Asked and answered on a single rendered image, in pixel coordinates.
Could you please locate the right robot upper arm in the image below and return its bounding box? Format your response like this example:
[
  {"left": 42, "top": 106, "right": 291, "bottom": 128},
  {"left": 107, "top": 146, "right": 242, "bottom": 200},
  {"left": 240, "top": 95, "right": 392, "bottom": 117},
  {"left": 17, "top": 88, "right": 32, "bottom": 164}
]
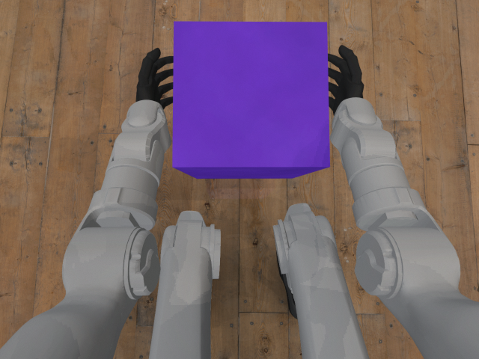
[{"left": 355, "top": 227, "right": 479, "bottom": 359}]

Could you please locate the left robot upper arm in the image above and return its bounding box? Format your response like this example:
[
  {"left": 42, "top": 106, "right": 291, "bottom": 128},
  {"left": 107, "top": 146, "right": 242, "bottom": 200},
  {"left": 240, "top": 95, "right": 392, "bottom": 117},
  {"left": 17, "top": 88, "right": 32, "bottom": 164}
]
[{"left": 0, "top": 227, "right": 161, "bottom": 359}]

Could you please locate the robot right thigh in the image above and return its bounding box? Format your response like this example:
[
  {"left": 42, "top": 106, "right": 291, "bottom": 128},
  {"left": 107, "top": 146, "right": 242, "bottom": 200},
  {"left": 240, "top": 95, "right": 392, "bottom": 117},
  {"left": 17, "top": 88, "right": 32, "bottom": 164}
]
[{"left": 273, "top": 211, "right": 370, "bottom": 359}]

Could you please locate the left robot hand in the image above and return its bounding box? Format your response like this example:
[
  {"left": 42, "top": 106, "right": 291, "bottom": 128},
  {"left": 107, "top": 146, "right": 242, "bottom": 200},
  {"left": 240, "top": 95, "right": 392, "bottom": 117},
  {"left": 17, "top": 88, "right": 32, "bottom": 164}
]
[{"left": 135, "top": 48, "right": 174, "bottom": 110}]

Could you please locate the robot right forearm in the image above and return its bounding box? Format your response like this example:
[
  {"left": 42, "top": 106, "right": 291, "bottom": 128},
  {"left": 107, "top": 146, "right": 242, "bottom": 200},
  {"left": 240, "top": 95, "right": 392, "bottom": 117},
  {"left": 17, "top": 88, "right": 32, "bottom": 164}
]
[{"left": 330, "top": 97, "right": 460, "bottom": 265}]

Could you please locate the right robot shin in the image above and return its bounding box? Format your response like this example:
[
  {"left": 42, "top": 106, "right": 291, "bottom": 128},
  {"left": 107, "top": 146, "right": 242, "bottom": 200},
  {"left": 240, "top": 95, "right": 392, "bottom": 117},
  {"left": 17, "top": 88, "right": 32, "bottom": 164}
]
[{"left": 284, "top": 203, "right": 338, "bottom": 298}]

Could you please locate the robot left forearm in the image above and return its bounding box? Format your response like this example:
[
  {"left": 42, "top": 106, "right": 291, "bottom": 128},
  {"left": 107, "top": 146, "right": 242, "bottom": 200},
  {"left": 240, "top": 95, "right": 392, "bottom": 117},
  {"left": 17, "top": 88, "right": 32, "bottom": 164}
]
[{"left": 62, "top": 99, "right": 171, "bottom": 290}]

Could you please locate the right robot hand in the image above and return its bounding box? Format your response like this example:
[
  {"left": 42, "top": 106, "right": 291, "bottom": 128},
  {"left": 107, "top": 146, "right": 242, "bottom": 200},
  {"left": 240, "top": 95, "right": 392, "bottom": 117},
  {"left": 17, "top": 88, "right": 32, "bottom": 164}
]
[{"left": 328, "top": 45, "right": 364, "bottom": 115}]

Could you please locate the carton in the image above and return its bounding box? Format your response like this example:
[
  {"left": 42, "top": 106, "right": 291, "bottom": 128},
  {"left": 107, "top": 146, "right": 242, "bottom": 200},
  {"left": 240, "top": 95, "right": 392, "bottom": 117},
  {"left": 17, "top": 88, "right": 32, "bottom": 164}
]
[{"left": 172, "top": 21, "right": 330, "bottom": 179}]

